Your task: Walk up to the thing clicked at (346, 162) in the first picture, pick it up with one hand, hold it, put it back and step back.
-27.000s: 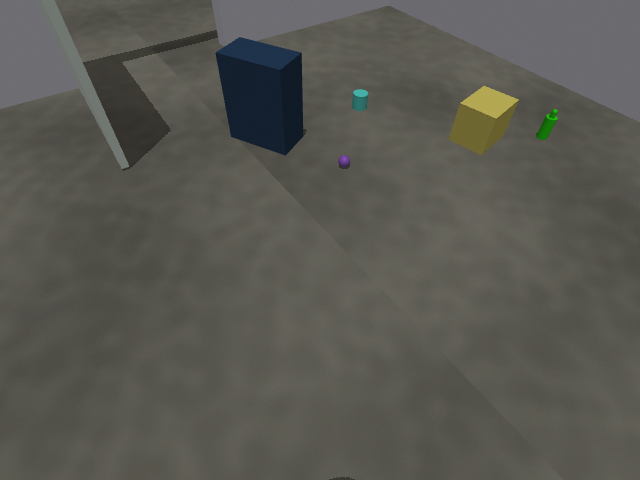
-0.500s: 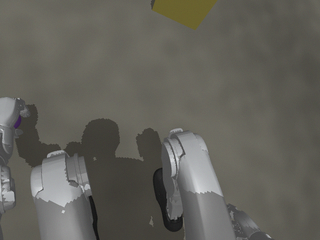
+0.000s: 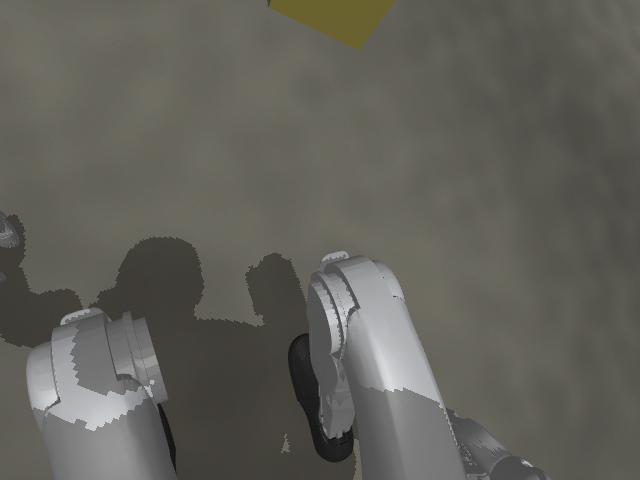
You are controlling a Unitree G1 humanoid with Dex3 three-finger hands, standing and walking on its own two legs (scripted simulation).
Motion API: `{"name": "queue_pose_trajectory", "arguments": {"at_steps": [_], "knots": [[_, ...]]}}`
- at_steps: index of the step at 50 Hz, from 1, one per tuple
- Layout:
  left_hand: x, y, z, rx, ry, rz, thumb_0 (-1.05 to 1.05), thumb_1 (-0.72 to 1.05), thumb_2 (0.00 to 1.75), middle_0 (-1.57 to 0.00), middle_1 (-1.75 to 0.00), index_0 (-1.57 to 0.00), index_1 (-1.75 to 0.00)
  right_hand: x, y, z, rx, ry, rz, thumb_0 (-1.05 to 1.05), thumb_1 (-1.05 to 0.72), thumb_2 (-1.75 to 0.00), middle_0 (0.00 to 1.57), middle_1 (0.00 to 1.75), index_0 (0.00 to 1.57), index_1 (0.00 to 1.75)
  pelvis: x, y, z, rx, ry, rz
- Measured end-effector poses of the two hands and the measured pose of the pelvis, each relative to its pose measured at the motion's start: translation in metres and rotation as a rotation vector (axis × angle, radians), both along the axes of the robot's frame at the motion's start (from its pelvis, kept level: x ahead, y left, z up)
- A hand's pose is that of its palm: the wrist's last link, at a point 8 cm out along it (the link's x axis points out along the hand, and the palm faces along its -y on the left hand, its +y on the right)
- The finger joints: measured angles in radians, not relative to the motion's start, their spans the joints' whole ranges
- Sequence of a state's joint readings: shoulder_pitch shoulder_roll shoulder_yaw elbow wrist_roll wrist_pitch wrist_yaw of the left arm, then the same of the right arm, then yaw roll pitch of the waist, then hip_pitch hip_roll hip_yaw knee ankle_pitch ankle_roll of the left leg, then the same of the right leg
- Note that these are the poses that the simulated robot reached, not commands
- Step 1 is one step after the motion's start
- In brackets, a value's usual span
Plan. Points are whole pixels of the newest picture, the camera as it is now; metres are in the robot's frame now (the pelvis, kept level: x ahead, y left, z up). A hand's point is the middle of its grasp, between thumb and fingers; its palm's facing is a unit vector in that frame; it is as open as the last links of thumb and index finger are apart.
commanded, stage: rest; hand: left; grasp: from above
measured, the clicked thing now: out of the picture +0.41 +0.33 -0.25
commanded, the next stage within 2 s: open in 0.58 s
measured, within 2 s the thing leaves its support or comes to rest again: rests again in 0.06 s
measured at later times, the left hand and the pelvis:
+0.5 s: hand out of the picture +0.39 +0.31 -0.24, palm faces -0.45 -0.15 -0.88, open 6.3 cm; pelvis +0.00 +0.00 +0.00, yaw -1 degrees
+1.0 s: hand out of the picture +0.39 +0.31 -0.24, palm faces -0.45 -0.14 -0.88, open 10.3 cm; pelvis +0.00 +0.01 +0.00, yaw -2 degrees
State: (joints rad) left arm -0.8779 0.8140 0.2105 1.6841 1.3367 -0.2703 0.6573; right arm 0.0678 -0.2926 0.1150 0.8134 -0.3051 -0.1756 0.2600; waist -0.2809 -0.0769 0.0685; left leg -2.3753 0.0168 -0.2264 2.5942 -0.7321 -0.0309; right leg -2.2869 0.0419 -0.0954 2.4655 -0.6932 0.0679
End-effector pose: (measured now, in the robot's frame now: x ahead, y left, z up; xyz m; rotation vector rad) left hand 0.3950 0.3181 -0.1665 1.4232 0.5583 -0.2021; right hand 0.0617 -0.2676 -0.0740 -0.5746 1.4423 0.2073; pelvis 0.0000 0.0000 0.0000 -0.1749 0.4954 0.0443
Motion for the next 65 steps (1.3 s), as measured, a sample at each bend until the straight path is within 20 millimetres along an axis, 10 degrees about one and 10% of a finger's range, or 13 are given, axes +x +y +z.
{"name": "queue_pose_trajectory", "arguments": {"at_steps": [37, 65], "knots": [[0.003, -0.004, -0.012, 0.0, -0.014, -0.001, -0.07, 0.34, 0.35, -0.74, -0.44, -1.0, -0.48, 0.003, 0.01, 0.014, 0.036, 0.001, 0.1, 0.0, -0.9, -0.89, 0.2, 0.3, 0.2, 0.3, -0.003, 0.004, 0.003, -0.033, -0.029, -0.017], [0.005, -0.004, -0.017, 0.013, -0.023, -0.005, 0.0, -0.31, 0.82, -0.27, -0.88, -0.24, -0.85, 0.005, 0.011, 0.021, 0.05, -0.004, 0.139, 0.0, -0.89, -0.89, 0.2, 0.3, 0.21, 0.31, -0.004, 0.006, 0.004, -0.044, -0.041, -0.018]]}}
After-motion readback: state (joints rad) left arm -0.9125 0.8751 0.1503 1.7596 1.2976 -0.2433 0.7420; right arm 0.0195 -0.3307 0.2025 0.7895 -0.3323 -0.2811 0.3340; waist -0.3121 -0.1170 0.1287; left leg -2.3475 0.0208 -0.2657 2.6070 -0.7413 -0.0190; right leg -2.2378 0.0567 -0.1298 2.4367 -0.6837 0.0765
